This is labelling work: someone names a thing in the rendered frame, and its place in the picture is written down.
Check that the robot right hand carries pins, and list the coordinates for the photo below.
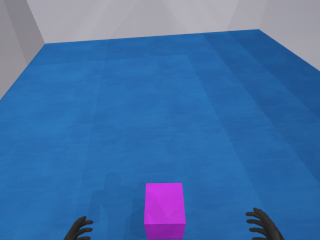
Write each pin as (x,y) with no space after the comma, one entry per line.
(269,230)

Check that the robot left hand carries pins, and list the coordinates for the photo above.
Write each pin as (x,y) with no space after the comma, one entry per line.
(75,230)

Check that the carton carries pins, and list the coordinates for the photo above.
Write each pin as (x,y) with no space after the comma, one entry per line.
(164,213)

